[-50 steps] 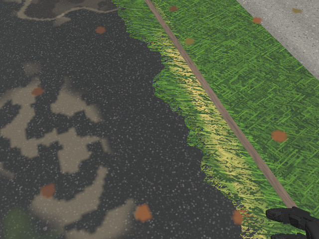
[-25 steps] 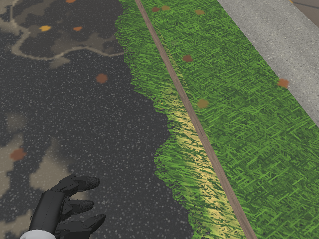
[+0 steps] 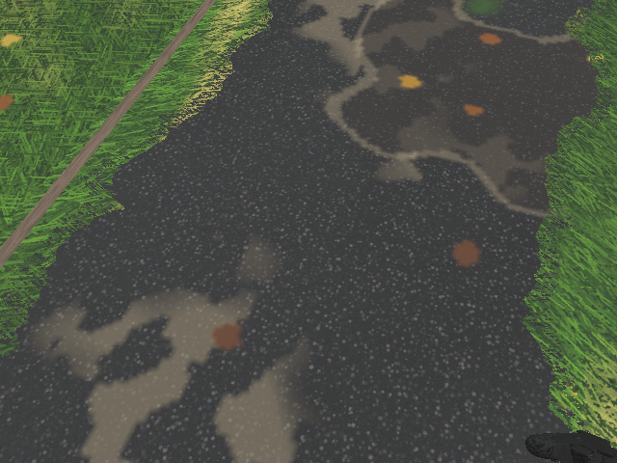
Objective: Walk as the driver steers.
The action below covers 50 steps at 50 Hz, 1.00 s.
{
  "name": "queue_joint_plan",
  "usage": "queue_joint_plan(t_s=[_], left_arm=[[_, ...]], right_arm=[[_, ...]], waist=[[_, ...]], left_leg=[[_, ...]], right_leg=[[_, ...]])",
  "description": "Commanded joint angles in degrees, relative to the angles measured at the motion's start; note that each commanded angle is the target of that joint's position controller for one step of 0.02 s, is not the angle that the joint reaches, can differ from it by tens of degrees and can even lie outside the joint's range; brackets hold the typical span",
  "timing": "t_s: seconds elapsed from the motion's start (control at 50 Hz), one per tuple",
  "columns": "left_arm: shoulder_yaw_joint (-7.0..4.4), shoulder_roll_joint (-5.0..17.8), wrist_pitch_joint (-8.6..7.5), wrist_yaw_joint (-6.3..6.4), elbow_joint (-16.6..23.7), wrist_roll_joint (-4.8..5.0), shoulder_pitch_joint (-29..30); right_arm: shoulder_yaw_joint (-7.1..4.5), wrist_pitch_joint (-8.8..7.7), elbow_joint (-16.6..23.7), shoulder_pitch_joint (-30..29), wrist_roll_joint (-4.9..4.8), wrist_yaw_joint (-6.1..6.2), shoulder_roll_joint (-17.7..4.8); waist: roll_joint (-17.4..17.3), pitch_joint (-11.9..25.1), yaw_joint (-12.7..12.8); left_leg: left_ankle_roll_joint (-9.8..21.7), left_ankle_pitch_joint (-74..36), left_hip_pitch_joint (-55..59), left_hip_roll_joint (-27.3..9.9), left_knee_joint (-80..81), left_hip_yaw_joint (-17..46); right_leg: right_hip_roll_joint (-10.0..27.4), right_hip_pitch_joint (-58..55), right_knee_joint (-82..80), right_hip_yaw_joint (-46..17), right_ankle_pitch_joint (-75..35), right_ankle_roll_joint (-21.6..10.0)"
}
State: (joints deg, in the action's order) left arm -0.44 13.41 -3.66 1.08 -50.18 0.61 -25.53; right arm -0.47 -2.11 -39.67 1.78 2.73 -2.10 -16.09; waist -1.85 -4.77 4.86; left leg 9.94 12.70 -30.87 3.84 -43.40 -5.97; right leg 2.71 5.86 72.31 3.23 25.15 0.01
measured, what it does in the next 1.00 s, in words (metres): walks ahead, turning right: right foot, then left foot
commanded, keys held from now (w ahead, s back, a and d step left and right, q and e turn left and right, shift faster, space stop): e+shift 0.48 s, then w+e+shift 0.52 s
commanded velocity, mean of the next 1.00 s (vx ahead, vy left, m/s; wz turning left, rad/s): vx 0.46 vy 0.00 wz -0.76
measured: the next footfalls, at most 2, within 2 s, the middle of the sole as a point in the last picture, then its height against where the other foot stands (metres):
right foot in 0.38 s outside the picture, level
left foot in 0.80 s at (340, 459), level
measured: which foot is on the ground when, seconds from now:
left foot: down 0.00-0.38, up 0.40-0.78, down 0.80-1.00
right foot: up 0.00-0.36, down 0.38-0.80, up 0.82-1.00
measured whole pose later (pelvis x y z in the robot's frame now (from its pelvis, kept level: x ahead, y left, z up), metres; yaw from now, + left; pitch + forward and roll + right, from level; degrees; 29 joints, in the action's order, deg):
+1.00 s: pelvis +0.35 -0.11 +0.04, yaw -47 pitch +3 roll +1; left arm -4.0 20.4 1.8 -5.2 -31.8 -2.4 -5.9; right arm -2.5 -3.8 -41.7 19.0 2.3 1.3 -18.6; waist 2.4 2.9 -3.1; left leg -2.0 16.5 -7.5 -2.8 -20.8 -5.3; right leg -1.0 42.5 70.3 -3.2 10.7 -0.5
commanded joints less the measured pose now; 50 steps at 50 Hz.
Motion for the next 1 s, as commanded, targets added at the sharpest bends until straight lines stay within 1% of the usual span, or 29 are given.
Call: queue_joint_plan(t_s=[0.02,0.06,0.08,0.14,0.2,0.24,0.28,0.34,0.36,0.38,0.4,0.42,0.44,0.46,0.48,0.52,0.58,0.64,0.7,0.74,0.76,0.78,0.8,0.82,0.84,0.86,0.88,0.92,1.0], left_arm=[[-1.76,9.32,-0.82,0.49,5.33,0.42,0.08],[-1.84,6.97,1.7,-0.36,2.23,-1.46,-3.15],[-2.15,6.18,2.75,-0.78,1.97,-1.81,-3.49],[-2.46,3.48,3.68,-1.77,3.54,-1.37,0.16],[-1.96,1.66,3.13,-2.74,5.86,-1.19,6.79],[-1.82,1.35,3.09,-3.55,6.87,-1.71,9.5],[-2.25,2.36,3.35,-4.14,7.8,-2.59,9.59],[-3.71,5.11,3.77,-3.8,8.24,-3.28,4.79],[-4.34,5.99,3.36,-3.16,7.3,-3.33,-0.1],[-5.69,9.76,2.7,-2.16,6.66,-3.2,-4.5],[-7.27,16.4,3.55,-1.46,7.41,-1.65,-0.31],[-8.27,19.56,3.98,-1.78,10.4,0.44,-0.1],[-7.94,16.02,4.93,-1.43,11.82,0.16,4.02],[-6.58,11.6,5.86,-1.05,11.85,-0.47,6.91],[-5.92,9.75,6.2,-1.06,11.57,-0.53,8.88],[-6.15,9.63,6.06,-1.35,12.14,-0.63,10.26],[-7.37,13.02,5.39,-2.1,12.94,-1.05,10.84],[-7.86,13.88,5.12,-2.22,13.1,-1.29,9.78],[-7.85,13.77,4.93,-2.26,14.06,-1.01,11.55],[-7.67,13.49,5.01,-2.75,15.84,-1.04,15.87],[-7.51,13.12,5.1,-3.2,17.31,-1.37,19.38],[-7.32,12.58,5.2,-3.61,19.09,-1.87,23.89],[-6.63,10.33,4.86,-3.62,20.47,-1.93,26.62],[-5.17,4.48,4.22,-2.9,19.36,-0.3,20.12],[-4.26,5.45,3.49,-3.01,21.93,-1.07,21.9],[-4.56,9.42,3.05,-3.55,23.42,-2.24,23.73],[-4.99,10.99,3.07,-4.4,23.08,-2.79,23.28],[-4.98,11.1,4.06,-6.05,21.53,-3.47,19.09],[-3.78,10.11,5.4,-6.91,23.51,-2.88,24.92]], right_arm=[[-3.84,-1.11,-2.12,15.09,-1.36,2.05,-9.45],[-2.21,-2.23,-2.69,11.88,-1.69,2.12,-4.63],[-1.93,-2.77,-2.97,12.03,-1.8,1.94,-4.06],[-2.16,-3.82,-3.8,10.46,-1.93,2.1,-4.28],[-1.52,-3.52,-3.39,7.34,-2.57,2.94,-1.99],[-1.92,-3.19,-3.93,9.59,-2.83,3.5,-2.91],[-2.54,-2.54,-4.33,11.27,-2.92,4.14,-4.2],[-3.62,-0.97,-3.43,10.48,-2.9,4.91,-6.33],[-3.79,-0.23,-2.91,9.27,-3.04,4.64,-6.56],[-3.89,0.2,-2.34,9.89,-3.01,4.14,-6.77],[-3.25,1.03,0.15,14.05,-1.84,3.38,-2.24],[-2.06,1.68,1.2,19.11,-0.82,3.34,-1.49],[-2.24,1.95,0.31,17.07,-0.49,3.55,-3.85],[-2.72,1.93,0.83,11.58,-0.69,3.75,-5.36],[-2.88,2.02,1.82,8.22,-0.43,4.03,-5.5],[-2.72,3.34,1.18,9.49,0.49,3.37,-5.24],[-2.6,3.69,1.44,9.31,0.16,2.12,-4.36],[-2.68,2.56,2.16,5.63,-0.32,2.32,-4.37],[-2.5,1.54,2.74,3.74,-0.76,2.54,-4.01],[-2.43,1.16,2.55,5.98,-1.51,2.7,-4.14],[-2.63,0.98,2.02,9.12,-2.11,2.97,-4.87],[-3.06,0.72,0.66,15.39,-2.49,3.56,-6.13],[-3.89,0.2,-1.06,22.54,-2.35,4.68,-8.91],[-4.66,-0.46,-0.25,19.71,-2.05,5.59,-12.71],[-5.44,-0.57,3.09,12.57,-0.01,5.9,-16.36],[-4.94,-1.03,3.74,9.07,0.32,5.45,-12.96],[-4.1,-1.5,4.0,8.66,-0.55,4.81,-10.42],[-4.0,-2.18,3.37,10.87,-0.82,4.36,-11.11],[-4.25,-3.1,0.31,18.94,-0.19,2.79,-10.87]], waist=[[3.95,11.71,-6.66],[3.28,5.47,-2.6],[2.05,5.85,-1.91],[-0.96,5.81,-0.68],[-3.87,4.66,-1.56],[-3.7,5.64,-3.35],[-3.19,6.29,-3.71],[-3.17,7.43,-1.45],[-1.22,9.27,1.05],[5.24,10.72,3.7],[17.59,9.45,-3.17],[15.87,21.75,-2.94],[7.23,18.23,-3.14],[1.45,9.29,-3.65],[0.01,5.8,-4.78],[2.52,8.56,-5.28],[5.0,8.99,-5.11],[6.33,7.4,-3.09],[7.4,7.43,-2.74],[8.71,7.12,-4.7],[9.72,6.52,-6.6],[9.77,5.56,-10.18],[6.17,4.58,-13.75],[-10.6,7.08,-10.25],[-15.41,6.44,-8.39],[-7.37,6.0,-5.68],[-2.48,6.88,-5.09],[-2.8,7.99,-4.87],[-3.3,2.08,-8.67]], left_leg=[[7.7,-47.59,34.83,-24.34,18.59,25.42],[3.91,-47.76,21.0,-21.06,23.8,15.02],[3.42,-48.27,18.21,-20.55,25.42,12.27],[2.01,-52.54,17.65,-17.04,27.16,3.08],[-1.02,-43.33,17.7,-12.1,27.16,-6.01],[-1.52,-40.93,21.82,-13.27,25.12,-7.53],[-2.21,-42.69,25.3,-15.74,20.73,-7.61],[-4.05,-48.76,26.26,-18.33,7.15,-7.61],[-5.32,-44.59,24.58,-17.6,-3.25,-8.1],[-8.31,-26.24,17.74,-13.07,-19.12,-8.38],[-12.2,26.24,-0.34,0.42,-38.58,-6.68],[-13.3,26.64,-4.18,0.77,-43.09,8.79],[-12.77,23.34,-5.54,-2.06,-41.77,11.31],[-12.35,18.34,-6.65,-3.81,-35.83,11.18],[-12.23,14.83,-6.09,-5.24,-29.45,11.13],[-12.23,9.89,0.66,-5.66,-21.45,9.95],[-12.74,9.33,3.61,-4.31,-12.61,9.06],[-13.59,7.42,2.06,-3.39,-5.12,9.5],[-13.87,5.34,4.18,-2.11,1.16,9.88],[-13.1,6.76,12.25,-0.58,7.1,9.04],[-12.27,7.54,19.19,0.44,11.37,7.76],[-10.95,6.0,29.08,1.0,18.17,5.88],[-9.83,4.34,41.49,-1.36,26.51,4.38],[-8.48,15.46,44.62,-17.59,29.43,19.25],[-2.63,32.96,36.36,-30.37,35.17,41.77],[-0.39,33.44,30.75,-32.19,34.22,42.52],[-1.49,30.06,30.03,-28.4,33.19,36.52],[-4.18,21.58,30.15,-22.21,33.01,23.72],[-5.23,14.69,29.81,-20.55,35.22,11.64]], right_leg=[[0.59,29.8,11.12,-7.52,-2.84,-1.24],[2.08,21.74,2.72,-6.99,-3.37,-0.41],[1.96,19.26,0.15,-6.41,-3.91,-0.12],[1.54,21.57,-6.5,-3.3,-11.42,-0.58],[0.68,20.2,-23.28,0.76,-25.53,-1.57],[-0.31,19.37,-30.48,2.69,-30.66,-2.35],[-1.35,18.27,-33.25,4.06,-28.88,-3.72],[-5.06,13.42,-35.05,5.14,-18.16,-7.13],[-6.31,8.43,-39.23,4.51,-18.67,-8.94],[-2.56,0.71,-44.14,-3.25,-37.6,-11.85],[11.0,-6.2,-41.24,-26.82,-77.21,-19.69],[17.62,-10.97,-50.44,-43.08,-64.47,-27.66],[16.85,-7.07,-53.76,-42.01,-38.93,-26.59],[13.09,1.45,-56.19,-36.77,-25.64,-23.05],[9.19,5.36,-57.54,-32.91,-20.47,-19.23],[3.62,9.48,-60.75,-29.12,-0.49,-14.61],[0.81,11.71,-63.76,-30.66,12.26,-12.37],[0.24,9.77,-63.15,-33.09,12.76,-11.64],[-1.62,10.02,-60.19,-32.87,8.67,-10.08],[-3.54,16.3,-59.4,-31.72,6.55,-8.57],[-4.77,21.9,-59.73,-30.71,4.8,-6.93],[-6.92,29.42,-58.87,-28.87,3.55,-3.79],[-11.36,39.05,-53.03,-24.76,4.85,0.81],[-14.77,43.72,-30.97,-16.78,7.83,0.14],[-11.53,50.51,-17.51,-11.66,0.08,-1.29],[-3.82,49.0,-11.32,-11.67,-7.14,-1.83],[-3.7,48.0,-8.72,-11.55,-10.0,-1.88],[-3.58,46.16,-1.29,-8.55,-12.64,-0.75],[0.01,50.28,1.39,-6.53,-16.29,0.1]])
Velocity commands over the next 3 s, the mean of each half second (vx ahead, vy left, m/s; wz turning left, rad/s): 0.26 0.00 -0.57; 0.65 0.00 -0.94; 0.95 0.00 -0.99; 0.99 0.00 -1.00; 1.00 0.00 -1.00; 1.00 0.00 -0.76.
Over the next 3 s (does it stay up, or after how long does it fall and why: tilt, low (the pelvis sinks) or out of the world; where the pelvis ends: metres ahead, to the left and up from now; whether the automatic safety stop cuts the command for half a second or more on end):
stays up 0.03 -1.70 -0.05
